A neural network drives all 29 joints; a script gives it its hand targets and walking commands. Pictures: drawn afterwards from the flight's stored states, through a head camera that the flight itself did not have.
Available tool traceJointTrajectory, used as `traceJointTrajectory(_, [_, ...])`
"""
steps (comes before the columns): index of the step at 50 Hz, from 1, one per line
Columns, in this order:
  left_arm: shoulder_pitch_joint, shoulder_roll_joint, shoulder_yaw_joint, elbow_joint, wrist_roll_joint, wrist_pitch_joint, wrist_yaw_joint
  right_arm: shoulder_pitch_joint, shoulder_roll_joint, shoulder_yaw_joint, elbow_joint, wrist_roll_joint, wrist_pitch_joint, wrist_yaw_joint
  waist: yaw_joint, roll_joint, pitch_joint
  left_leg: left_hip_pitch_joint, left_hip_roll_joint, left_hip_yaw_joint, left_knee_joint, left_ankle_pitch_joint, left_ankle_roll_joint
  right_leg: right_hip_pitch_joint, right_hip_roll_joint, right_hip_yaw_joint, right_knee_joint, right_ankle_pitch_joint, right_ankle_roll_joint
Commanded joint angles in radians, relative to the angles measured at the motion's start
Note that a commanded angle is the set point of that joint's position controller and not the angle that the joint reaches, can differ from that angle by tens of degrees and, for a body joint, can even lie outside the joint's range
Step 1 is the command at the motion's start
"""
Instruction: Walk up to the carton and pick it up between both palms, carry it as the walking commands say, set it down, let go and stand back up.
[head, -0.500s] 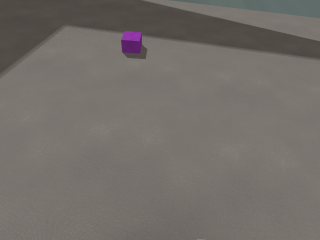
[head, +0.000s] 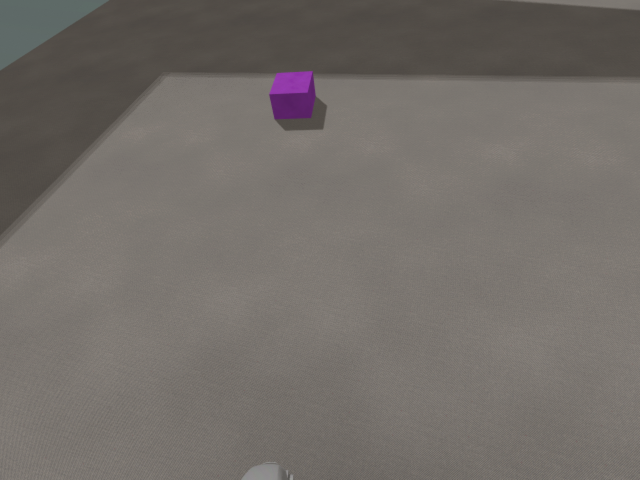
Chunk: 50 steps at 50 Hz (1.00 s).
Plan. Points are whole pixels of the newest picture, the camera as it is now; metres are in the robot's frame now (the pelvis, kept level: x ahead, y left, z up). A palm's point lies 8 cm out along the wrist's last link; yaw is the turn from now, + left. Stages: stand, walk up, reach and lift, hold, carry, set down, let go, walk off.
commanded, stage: walk up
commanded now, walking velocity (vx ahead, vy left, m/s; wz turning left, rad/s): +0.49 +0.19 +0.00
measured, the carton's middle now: (293, 95) +2.27 +0.35 -0.70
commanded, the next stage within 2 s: none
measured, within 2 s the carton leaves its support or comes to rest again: neither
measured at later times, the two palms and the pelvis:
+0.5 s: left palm (148, 388) +0.30 +0.34 -0.15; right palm (473, 447) +0.21 -0.16 -0.12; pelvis +0.23 +0.09 +0.00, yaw +0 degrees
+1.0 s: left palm (189, 310) +0.42 +0.29 -0.11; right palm (469, 277) +0.51 -0.22 -0.15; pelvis +0.46 +0.03 +0.00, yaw +1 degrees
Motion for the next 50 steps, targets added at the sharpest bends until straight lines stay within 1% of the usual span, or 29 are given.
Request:
traceJointTrajectory(1, [0.074,0.133,0.024,-0.037,0.002,-0.012,0.006,-0.026,0.002,0.013,-0.033,-0.006,0.015,0.019,-0.006,-0.211,0.05,-0.099,0.031,-0.009,-0.111,0.066,-0.018,0.04,-0.233,0.18,-0.212,0.228,-0.057])
traceJointTrajectory(5, [0.092,0.145,0.033,-0.046,0.002,-0.008,0.015,-0.181,0.006,0.023,-0.086,0.004,0.005,0.037,0.032,-0.204,0.084,-0.036,0.018,0.038,-0.356,0.096,-0.022,0.055,-0.23,0.146,-0.261,0.114,-0.07])
traceJointTrajectory(7, [0.112,0.156,0.039,-0.037,0.003,-0.005,0.019,-0.23,0.005,0.023,-0.109,0.009,-0.002,0.04,0.051,-0.212,0.094,0.011,0.005,0.068,-0.437,0.078,-0.014,0.069,-0.238,0.129,-0.263,0.123,-0.073])
traceJointTrajectory(9, [0.108,0.165,0.043,-0.028,0.003,0.001,0.019,-0.24,-0.004,0.02,-0.122,0.01,-0.009,0.037,0.05,-0.233,0.088,0.086,-0.007,0.083,-0.502,0.037,0.001,0.07,-0.24,0.107,-0.243,0.144,-0.067])
traceJointTrajectory(11, [0.086,0.164,0.043,-0.019,0.001,0.007,0.012,-0.197,-0.018,0.015,-0.118,0.004,-0.02,0.027,0.032,-0.244,0.05,0.21,-0.034,0.102,-0.546,-0.017,0.019,0.055,-0.222,0.077,-0.179,0.144,-0.064])
traceJointTrajectory(12, [0.082,0.154,0.037,-0.012,-0.002,0.012,0.007,-0.113,-0.026,0.008,-0.095,-0.002,-0.032,0.017,-0.007,-0.198,-0.001,0.336,-0.055,0.12,-0.593,-0.022,0.025,0.035,-0.189,0.042,-0.051,0.142,-0.058])
traceJointTrajectory(13, [0.091,0.128,0.026,-0.009,-0.004,0.015,0.002,0.039,-0.063,-0.01,-0.044,-0.008,-0.046,0.002,-0.067,-0.099,-0.089,0.535,-0.072,0.135,-0.609,-0.056,0.036,-0.028,-0.125,-0.01,0.164,0.17,-0.04])
traceJointTrajectory(14, [0.084,0.089,0.012,-0.032,0.005,0.014,-0.002,0.223,-0.148,-0.035,-0.013,-0.011,-0.056,-0.014,-0.148,0.069,-0.195,0.725,0.135,-0.105,-0.646,-0.263,0.081,-0.199,-0.097,-0.032,0.477,-0.058,-0.01])
traceJointTrajectory(15, [0.084,0.016,-0.001,-0.081,0.001,0.006,-0.005,0.335,-0.27,-0.062,0.008,0.006,-0.055,-0.025,-0.153,0.312,-0.267,0.82,0.378,-0.544,-0.838,-0.382,0.179,-0.454,0.038,0.015,0.764,-0.392,0.015])
traceJointTrajectory(16, [0.041,0.059,0.017,-0.071,0.009,0.007,-0.002,0.289,-0.258,-0.067,0.007,0.014,-0.049,-0.028,-0.15,0.184,-0.206,0.734,0.392,-0.646,-0.905,-0.403,0.217,-0.546,-0.009,0.133,0.887,-0.298,0.016])
traceJointTrajectory(17, [-0.008,0.081,0.016,-0.058,0.0,0.004,-0.006,0.177,-0.192,-0.048,-0.023,0.0,-0.058,-0.03,-0.111,0.065,-0.107,0.621,0.366,-0.537,-0.872,-0.34,0.193,-0.566,-0.052,0.158,0.91,-0.19,0.013])
traceJointTrajectory(18, [-0.024,0.065,0.012,-0.04,-0.008,0.004,-0.01,0.097,-0.129,-0.031,-0.045,0.0,-0.07,-0.027,-0.068,0.027,-0.056,0.509,0.304,-0.382,-0.868,-0.188,0.168,-0.507,-0.085,0.152,0.861,-0.079,0.022])
traceJointTrajectory(20, [-0.011,0.054,0.018,-0.016,0.005,0.028,-0.016,0.057,-0.041,-0.002,-0.041,0.009,-0.09,-0.027,-0.018,0.093,-0.036,0.401,0.218,-0.208,-0.88,-0.018,0.116,-0.404,-0.097,0.141,0.776,0.017,0.032])
traceJointTrajectory(23, [-0.066,0.069,0.024,-0.039,0.012,0.07,-0.028,0.153,-0.046,0.009,-0.006,0.012,-0.105,-0.033,-0.016,0.104,-0.006,0.407,0.215,-0.139,-0.882,0.124,0.117,-0.428,-0.074,0.114,0.714,0.057,0.05])
traceJointTrajectory(29, [-0.367,0.044,0.001,-0.157,0.003,0.068,-0.06,0.224,-0.047,0.008,0.002,0.015,-0.096,-0.043,-0.067,0.134,0.087,0.411,0.162,-0.031,-0.962,-0.036,0.136,-0.423,-0.05,0.039,0.368,0.158,0.082])
traceJointTrajectory(32, [-0.445,0.048,-0.001,-0.198,-0.006,0.054,-0.06,0.252,-0.064,0.002,0.031,0.03,-0.086,-0.045,-0.068,0.16,0.095,0.404,0.13,-0.002,-0.967,-0.033,0.157,-0.292,-0.02,-0.003,0.243,0.118,0.072])
traceJointTrajectory(33, [-0.447,0.055,0.001,-0.204,-0.004,0.052,-0.056,0.255,-0.077,-0.002,0.036,0.032,-0.083,-0.045,-0.067,0.142,0.096,0.412,0.14,-0.017,-0.952,-0.003,0.162,-0.265,-0.017,-0.004,0.229,0.091,0.067])
traceJointTrajectory(35, [-0.394,0.066,0.003,-0.196,-0.001,0.041,-0.044,0.248,-0.096,-0.01,0.042,0.03,-0.074,-0.047,-0.044,0.098,0.077,0.446,0.159,-0.043,-0.888,0.062,0.155,-0.205,-0.014,0.007,0.183,0.049,0.057])
traceJointTrajectory(36, [-0.329,0.074,0.007,-0.175,0.0,0.032,-0.036,0.236,-0.101,-0.013,0.044,0.028,-0.067,-0.048,-0.014,0.069,0.051,0.445,0.149,-0.029,-0.815,0.077,0.141,-0.13,0.0,-0.007,0.133,0.039,0.049])
traceJointTrajectory(37, [-0.218,0.099,0.02,-0.132,0.002,0.022,-0.025,0.232,-0.09,-0.011,0.044,0.026,-0.061,-0.048,0.032,0.012,-0.002,0.414,0.103,0.024,-0.662,0.123,0.115,0.016,0.025,-0.03,0.081,0.032,0.036])
traceJointTrajectory(38, [-0.054,0.168,0.04,-0.085,0.009,0.012,-0.009,0.243,-0.052,-0.004,0.035,0.032,-0.058,-0.049,0.096,-0.06,-0.105,0.295,0.05,0.084,-0.43,0.038,0.081,0.233,-0.063,0.055,0.088,-0.011,0.006])
traceJointTrajectory(39, [0.145,0.333,0.083,-0.05,0.013,0.014,0.008,0.285,0.001,-0.005,-0.011,0.038,-0.059,-0.043,0.151,-0.327,-0.228,0.049,-0.076,0.109,-0.086,-0.404,0.027,0.408,-0.396,0.535,-0.054,-0.086,-0.044])
traceJointTrajectory(40, [0.143,0.39,0.097,-0.04,0.005,0.032,0.012,0.348,-0.014,-0.021,0.002,0.013,-0.051,-0.035,0.094,-0.321,-0.28,-0.024,-0.089,-0.059,0.099,-0.43,0.021,0.367,-0.499,0.875,-0.207,-0.105,-0.07])
traceJointTrajectory(41, [-0.007,0.304,0.071,-0.061,0.01,0.034,0.009,0.294,-0.009,-0.019,0.002,0.003,-0.045,-0.03,0.03,-0.233,-0.151,-0.076,-0.03,-0.098,0.174,-0.32,0.035,0.248,-0.431,0.732,-0.197,-0.185,-0.071])
traceJointTrajectory(42, [-0.082,0.219,0.054,-0.075,0.001,0.026,0.004,0.243,0.005,-0.011,-0.004,-0.001,-0.048,-0.024,0.007,-0.183,-0.058,-0.073,0.004,-0.093,0.166,-0.198,0.041,0.133,-0.366,0.569,-0.173,-0.117,-0.069])
traceJointTrajectory(44, [-0.124,0.118,0.027,-0.065,-0.004,0.006,0.004,0.205,0.001,-0.012,0.007,0.004,-0.041,-0.018,-0.025,-0.186,-0.03,-0.012,0.039,-0.064,0.11,-0.069,0.029,0.035,-0.257,0.338,-0.162,0.105,-0.048])
traceJointTrajectory(45, [-0.092,0.102,0.021,-0.054,-0.001,-0.002,0.003,0.208,0.007,-0.009,0.016,0.007,-0.029,-0.012,-0.03,-0.2,-0.036,0.011,0.031,-0.047,0.101,-0.053,0.025,0.025,-0.235,0.276,-0.156,0.193,-0.041])
traceJointTrajectory(47, [-0.013,0.116,0.025,-0.033,0.001,-0.012,0.002,0.169,0.008,-0.006,0.012,0.004,-0.008,-0.005,-0.03,-0.188,-0.033,-0.003,0.02,-0.028,0.068,-0.033,0.011,0.036,-0.228,0.223,-0.15,0.315,-0.04])
traceJointTrajectory(50, [0.049,0.13,0.027,-0.03,0.006,-0.015,0.002,0.036,0.007,0.004,-0.027,-0.006,0.015,0.01,-0.011,-0.201,0.014,-0.075,0.033,-0.013,-0.04,0.026,-0.009,0.033,-0.234,0.203,-0.193,0.241,-0.054])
